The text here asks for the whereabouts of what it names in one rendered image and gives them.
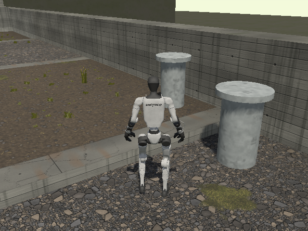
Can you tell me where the left robot thigh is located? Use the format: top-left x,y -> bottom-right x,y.
138,134 -> 148,162

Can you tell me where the right robot forearm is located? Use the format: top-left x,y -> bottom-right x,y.
173,116 -> 183,134

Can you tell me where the left robot shin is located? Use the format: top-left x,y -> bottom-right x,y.
139,154 -> 145,186

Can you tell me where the robot right upper arm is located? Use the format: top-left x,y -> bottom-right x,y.
164,97 -> 178,123

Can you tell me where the robot right hand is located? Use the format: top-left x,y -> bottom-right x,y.
174,132 -> 185,143

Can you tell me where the robot left upper arm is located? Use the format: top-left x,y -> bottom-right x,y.
130,97 -> 144,123

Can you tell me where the left robot forearm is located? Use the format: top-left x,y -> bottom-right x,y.
126,116 -> 135,134

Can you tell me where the robot left hand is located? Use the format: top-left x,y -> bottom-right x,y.
124,132 -> 135,141

